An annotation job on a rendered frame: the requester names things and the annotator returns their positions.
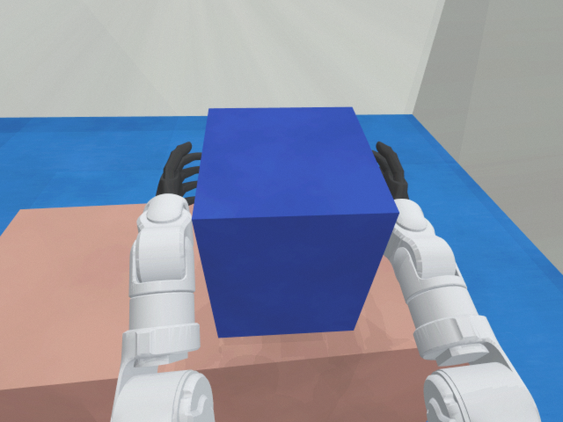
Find pedestal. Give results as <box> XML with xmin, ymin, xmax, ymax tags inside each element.
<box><xmin>0</xmin><ymin>203</ymin><xmax>470</xmax><ymax>422</ymax></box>

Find right robot forearm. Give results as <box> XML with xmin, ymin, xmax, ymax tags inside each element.
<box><xmin>384</xmin><ymin>199</ymin><xmax>541</xmax><ymax>422</ymax></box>

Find robot left upper arm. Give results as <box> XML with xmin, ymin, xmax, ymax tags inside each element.
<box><xmin>112</xmin><ymin>369</ymin><xmax>215</xmax><ymax>422</ymax></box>

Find right robot hand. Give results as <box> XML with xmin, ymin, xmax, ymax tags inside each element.
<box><xmin>372</xmin><ymin>142</ymin><xmax>409</xmax><ymax>200</ymax></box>

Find robot right upper arm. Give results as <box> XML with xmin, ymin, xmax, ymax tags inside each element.
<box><xmin>423</xmin><ymin>362</ymin><xmax>539</xmax><ymax>422</ymax></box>

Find carton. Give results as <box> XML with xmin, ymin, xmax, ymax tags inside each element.
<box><xmin>192</xmin><ymin>107</ymin><xmax>399</xmax><ymax>338</ymax></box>

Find left robot hand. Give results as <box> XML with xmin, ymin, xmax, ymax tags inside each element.
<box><xmin>156</xmin><ymin>142</ymin><xmax>202</xmax><ymax>206</ymax></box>

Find left robot forearm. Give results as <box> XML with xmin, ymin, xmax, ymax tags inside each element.
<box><xmin>111</xmin><ymin>193</ymin><xmax>201</xmax><ymax>422</ymax></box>

